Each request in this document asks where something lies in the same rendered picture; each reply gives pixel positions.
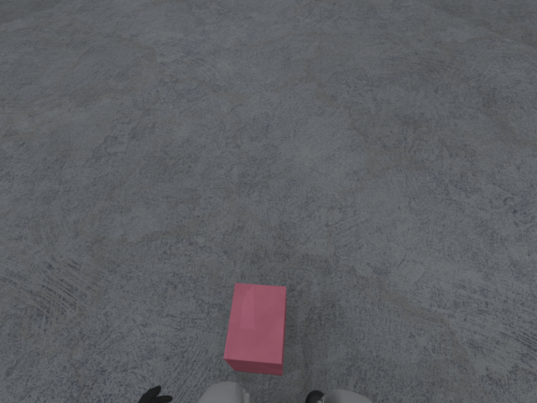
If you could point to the robot left hand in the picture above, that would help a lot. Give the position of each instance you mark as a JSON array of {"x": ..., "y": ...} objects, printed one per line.
[{"x": 150, "y": 396}]

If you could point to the robot left thigh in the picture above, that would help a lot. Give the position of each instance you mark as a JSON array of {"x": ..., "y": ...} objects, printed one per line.
[{"x": 225, "y": 392}]

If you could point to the carton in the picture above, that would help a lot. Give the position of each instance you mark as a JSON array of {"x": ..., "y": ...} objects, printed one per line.
[{"x": 256, "y": 330}]

